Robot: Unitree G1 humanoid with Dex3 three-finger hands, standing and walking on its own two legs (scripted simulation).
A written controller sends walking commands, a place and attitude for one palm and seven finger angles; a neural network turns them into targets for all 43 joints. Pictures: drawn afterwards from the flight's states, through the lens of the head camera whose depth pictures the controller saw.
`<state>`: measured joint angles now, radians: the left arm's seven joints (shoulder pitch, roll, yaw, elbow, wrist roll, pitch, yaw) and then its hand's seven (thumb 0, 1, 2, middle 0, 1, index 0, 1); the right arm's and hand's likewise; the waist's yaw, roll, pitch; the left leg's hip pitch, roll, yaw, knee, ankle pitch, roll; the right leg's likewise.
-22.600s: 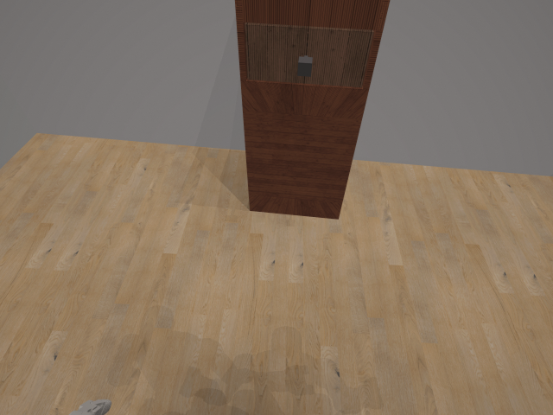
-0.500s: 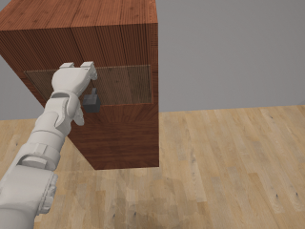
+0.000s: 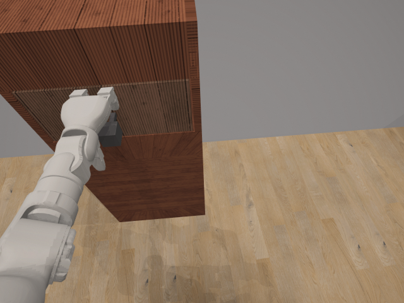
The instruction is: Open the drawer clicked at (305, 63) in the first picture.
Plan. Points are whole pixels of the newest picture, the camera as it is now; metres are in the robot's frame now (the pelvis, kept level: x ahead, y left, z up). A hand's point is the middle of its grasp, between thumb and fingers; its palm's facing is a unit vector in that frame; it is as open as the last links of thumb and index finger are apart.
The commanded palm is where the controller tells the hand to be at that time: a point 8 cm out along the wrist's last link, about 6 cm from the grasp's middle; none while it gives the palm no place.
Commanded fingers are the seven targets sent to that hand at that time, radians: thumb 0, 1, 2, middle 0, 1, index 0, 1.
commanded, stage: lower the fingers behind the handle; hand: left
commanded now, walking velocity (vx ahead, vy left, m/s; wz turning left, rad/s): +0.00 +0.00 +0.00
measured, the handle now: (111, 127) +0.51 +0.22 +0.02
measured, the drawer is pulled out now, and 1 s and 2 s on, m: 0.00 0.00 0.00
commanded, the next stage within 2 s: close the thumb around the handle in 1.20 s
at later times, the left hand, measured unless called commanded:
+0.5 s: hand (101, 139) +0.46 +0.23 +0.03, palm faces -0.05 -0.03 -1.00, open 13.8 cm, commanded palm +0.44 +0.23 +0.08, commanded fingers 0.00 -0.50 0.30 -0.30 -1.20 -0.30 -1.20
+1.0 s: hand (104, 142) +0.46 +0.22 +0.01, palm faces -0.05 -0.03 -1.00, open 13.9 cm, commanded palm +0.44 +0.23 +0.06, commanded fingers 0.00 -0.50 0.30 -0.30 -1.20 -0.30 -1.20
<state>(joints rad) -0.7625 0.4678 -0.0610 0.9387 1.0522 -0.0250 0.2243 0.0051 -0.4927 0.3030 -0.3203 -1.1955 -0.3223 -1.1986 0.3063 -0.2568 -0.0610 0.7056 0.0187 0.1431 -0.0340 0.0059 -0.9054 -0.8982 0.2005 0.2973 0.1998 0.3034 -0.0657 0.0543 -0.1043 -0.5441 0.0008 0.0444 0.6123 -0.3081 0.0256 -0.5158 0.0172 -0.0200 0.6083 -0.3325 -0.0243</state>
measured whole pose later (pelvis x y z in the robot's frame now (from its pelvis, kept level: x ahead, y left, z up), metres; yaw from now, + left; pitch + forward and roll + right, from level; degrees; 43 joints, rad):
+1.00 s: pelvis -0.01 +0.01 -0.01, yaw -1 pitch +18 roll -1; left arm -0.79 0.46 -0.04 1.05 1.09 -0.03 0.31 0.00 -0.49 0.30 -0.32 -1.20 -0.29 -1.23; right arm 0.33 -0.25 -0.06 0.69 0.00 0.13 -0.03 0.00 -0.90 -0.90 0.20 0.30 0.20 0.30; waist -0.10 0.04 -0.14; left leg -0.71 0.01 0.05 0.75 -0.35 0.04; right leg -0.67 0.02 -0.02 0.71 -0.36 -0.01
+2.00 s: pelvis +0.00 +0.01 -0.01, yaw -1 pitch +18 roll -1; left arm -0.71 0.44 -0.02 0.98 1.09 -0.06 0.34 0.01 0.40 0.73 -0.41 -1.34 -0.27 -1.33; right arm 0.31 -0.25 -0.07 0.71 -0.01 0.13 -0.02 0.00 -0.90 -0.90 0.20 0.30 0.20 0.30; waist -0.09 0.05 -0.14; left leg -0.70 0.01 0.04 0.75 -0.37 0.04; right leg -0.65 0.03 -0.02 0.71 -0.37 -0.02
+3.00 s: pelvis +0.01 +0.00 -0.01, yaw +1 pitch +13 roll +0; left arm -0.36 0.35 -0.12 0.58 1.05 0.04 0.32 0.03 0.42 0.70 -0.42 -1.34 -0.29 -1.35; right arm 0.18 -0.24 -0.06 0.67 0.00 0.13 -0.03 0.01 -0.91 -0.90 0.20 0.30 0.20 0.30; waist 0.00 0.06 -0.12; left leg -0.54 -0.01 0.03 0.68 -0.37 0.03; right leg -0.50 0.01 -0.03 0.67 -0.39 -0.02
